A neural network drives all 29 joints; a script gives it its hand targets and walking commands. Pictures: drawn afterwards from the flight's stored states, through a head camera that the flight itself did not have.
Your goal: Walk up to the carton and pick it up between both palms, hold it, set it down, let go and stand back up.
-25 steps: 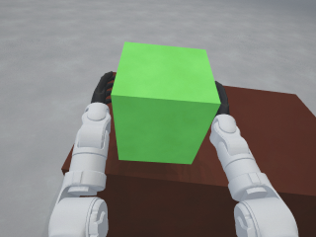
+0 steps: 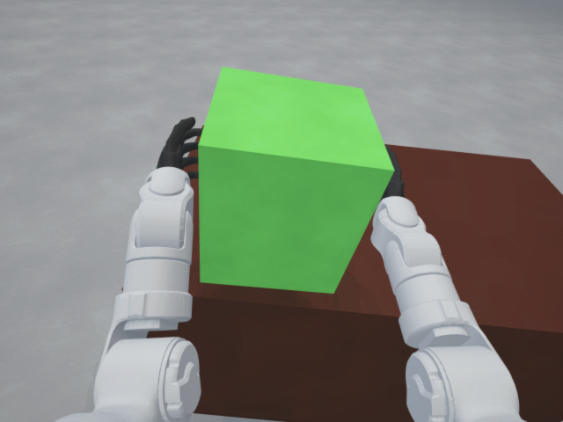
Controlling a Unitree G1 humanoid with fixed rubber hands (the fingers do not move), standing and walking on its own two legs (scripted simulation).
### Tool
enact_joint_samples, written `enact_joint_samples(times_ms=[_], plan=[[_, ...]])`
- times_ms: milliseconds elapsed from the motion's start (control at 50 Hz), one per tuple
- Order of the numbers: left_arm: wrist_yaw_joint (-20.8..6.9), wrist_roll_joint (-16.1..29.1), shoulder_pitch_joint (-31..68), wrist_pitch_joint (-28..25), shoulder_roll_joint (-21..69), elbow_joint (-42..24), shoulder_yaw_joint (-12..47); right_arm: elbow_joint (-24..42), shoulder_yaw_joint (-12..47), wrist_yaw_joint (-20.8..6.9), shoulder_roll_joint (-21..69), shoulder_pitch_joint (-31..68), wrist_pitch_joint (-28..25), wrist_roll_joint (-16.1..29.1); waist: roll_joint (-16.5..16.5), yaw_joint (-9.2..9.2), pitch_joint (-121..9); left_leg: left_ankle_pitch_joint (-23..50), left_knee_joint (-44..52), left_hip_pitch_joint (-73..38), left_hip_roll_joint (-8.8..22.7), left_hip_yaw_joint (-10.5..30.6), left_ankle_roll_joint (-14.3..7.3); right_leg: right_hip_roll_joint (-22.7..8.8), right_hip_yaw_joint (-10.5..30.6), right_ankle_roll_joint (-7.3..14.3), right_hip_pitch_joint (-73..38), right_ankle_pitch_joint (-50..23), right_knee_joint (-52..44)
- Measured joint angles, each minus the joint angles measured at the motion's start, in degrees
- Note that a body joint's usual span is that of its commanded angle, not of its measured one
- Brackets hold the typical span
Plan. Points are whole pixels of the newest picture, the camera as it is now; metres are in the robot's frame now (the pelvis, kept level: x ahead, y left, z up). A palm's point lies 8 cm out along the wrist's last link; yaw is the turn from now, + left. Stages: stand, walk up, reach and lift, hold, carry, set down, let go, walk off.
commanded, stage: reach and lift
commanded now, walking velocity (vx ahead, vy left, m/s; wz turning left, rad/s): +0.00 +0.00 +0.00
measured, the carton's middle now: (280, 186) +0.42 +0.00 +0.16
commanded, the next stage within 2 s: hold in 0.94 s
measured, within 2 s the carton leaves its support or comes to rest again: neither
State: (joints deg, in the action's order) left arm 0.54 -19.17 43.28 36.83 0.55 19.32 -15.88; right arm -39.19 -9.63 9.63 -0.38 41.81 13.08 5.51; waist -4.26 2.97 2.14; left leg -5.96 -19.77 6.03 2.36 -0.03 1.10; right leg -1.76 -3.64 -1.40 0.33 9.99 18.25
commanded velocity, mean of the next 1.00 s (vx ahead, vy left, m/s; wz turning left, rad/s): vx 0.00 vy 0.00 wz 0.00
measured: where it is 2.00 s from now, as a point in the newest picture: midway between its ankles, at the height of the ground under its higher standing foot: outside the picture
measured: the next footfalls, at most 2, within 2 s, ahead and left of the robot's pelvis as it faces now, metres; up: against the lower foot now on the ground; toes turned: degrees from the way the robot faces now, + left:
none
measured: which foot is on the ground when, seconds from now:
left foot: down 0.00-1.00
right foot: down 0.00-1.00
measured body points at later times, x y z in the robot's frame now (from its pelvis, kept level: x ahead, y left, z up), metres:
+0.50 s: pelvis +0.02 -0.01 +0.00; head -0.03 +0.03 +0.45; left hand +0.41 +0.15 +0.21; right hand +0.40 -0.16 +0.19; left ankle +0.06 +0.13 -0.75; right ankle +0.01 -0.13 -0.75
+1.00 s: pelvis +0.02 -0.01 +0.00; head -0.03 +0.02 +0.45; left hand +0.41 +0.15 +0.23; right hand +0.40 -0.16 +0.21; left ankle +0.06 +0.13 -0.75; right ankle +0.01 -0.13 -0.75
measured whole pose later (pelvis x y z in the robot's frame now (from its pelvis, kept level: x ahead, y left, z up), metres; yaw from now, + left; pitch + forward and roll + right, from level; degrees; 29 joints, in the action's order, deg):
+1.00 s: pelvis +0.02 -0.01 +0.00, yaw +0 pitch -9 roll -1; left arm -2.0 -20.4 42.3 44.2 0.5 9.8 -17.5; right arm -32.0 -1.4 14.0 -3.7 43.2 20.5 14.5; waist -3.3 5.2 2.2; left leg -8.3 -20.8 3.1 3.2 0.0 1.8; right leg -0.9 -3.6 -1.0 -3.6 11.1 16.9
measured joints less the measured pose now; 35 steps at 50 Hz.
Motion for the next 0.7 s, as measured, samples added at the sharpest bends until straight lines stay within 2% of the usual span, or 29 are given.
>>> enact_joint_samples(times_ms=[80, 240, 420, 700], plan=[[-0.39, -0.62, 1.44, 0.54, 0.06, 1.13, -1.27, -1.20, -1.02, -0.22, 0.10, 1.67, 0.87, -0.15, 0.03, 0.47, -0.56, 0.46, 0.78, 0.20, 0.07, -0.13, 0.09, 0.07, 0.12, 0.12, 0.42, -0.27, -0.45], [-1.08, -1.78, 1.05, 1.07, 0.57, -1.08, -2.02, -0.38, 2.69, 0.90, -1.60, 2.08, 1.25, 2.97, -0.16, 1.34, -0.05, -0.47, 0.31, -0.90, 0.58, -0.31, 0.34, 0.57, 0.32, 0.26, -1.10, -0.08, -1.15], [-1.63, -1.44, -1.70, 2.83, 0.51, -5.58, -1.26, 3.17, 6.44, 2.61, -2.36, 0.14, 2.50, 6.15, -0.07, 1.84, 0.56, -1.74, -0.70, -1.98, 0.74, 0.02, 0.58, 0.75, 0.02, 0.31, -2.84, 0.70, -1.28], [-2.01, -0.66, -2.69, 5.26, 0.06, -9.31, -0.71, 7.49, 7.55, 3.82, -2.55, -0.52, 5.48, 7.57, 0.61, 2.25, 0.75, -2.38, -1.13, -2.57, 0.55, 0.41, 0.64, 0.61, -0.38, 0.23, -3.85, 1.21, -1.36]])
